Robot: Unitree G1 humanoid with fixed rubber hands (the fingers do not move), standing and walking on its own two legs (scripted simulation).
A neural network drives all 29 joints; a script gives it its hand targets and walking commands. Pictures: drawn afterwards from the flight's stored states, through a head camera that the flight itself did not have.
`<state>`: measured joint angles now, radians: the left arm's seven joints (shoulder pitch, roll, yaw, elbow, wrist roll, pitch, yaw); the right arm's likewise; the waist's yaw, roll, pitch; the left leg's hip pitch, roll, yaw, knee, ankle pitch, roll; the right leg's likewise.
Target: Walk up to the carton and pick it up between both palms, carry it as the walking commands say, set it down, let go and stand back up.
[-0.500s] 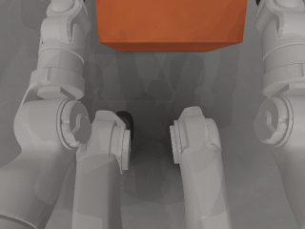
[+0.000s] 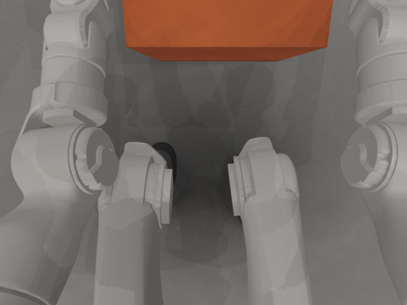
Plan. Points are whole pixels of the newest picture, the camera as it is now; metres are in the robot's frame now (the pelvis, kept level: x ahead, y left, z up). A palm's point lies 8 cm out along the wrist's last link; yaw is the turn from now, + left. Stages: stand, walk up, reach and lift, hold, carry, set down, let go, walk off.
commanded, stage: set down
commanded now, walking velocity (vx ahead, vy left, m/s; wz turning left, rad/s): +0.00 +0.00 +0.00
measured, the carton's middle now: out of the picture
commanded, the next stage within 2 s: none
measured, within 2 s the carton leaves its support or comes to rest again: neither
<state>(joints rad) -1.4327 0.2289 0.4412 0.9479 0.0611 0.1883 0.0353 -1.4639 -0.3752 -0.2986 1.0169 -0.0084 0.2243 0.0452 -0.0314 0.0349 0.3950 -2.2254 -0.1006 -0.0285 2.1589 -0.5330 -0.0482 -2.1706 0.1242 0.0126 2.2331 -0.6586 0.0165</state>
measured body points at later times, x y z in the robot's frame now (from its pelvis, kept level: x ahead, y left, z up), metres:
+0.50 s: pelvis +0.01 +0.00 +0.00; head +0.38 -0.02 +0.24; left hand +0.57 +0.15 -0.19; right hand +0.56 -0.22 -0.18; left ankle +0.13 +0.12 -0.34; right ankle +0.09 -0.11 -0.34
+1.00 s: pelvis +0.00 +0.01 -0.01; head +0.37 -0.02 +0.24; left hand +0.57 +0.19 -0.17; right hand +0.56 -0.25 -0.16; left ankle +0.13 +0.12 -0.34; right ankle +0.09 -0.10 -0.34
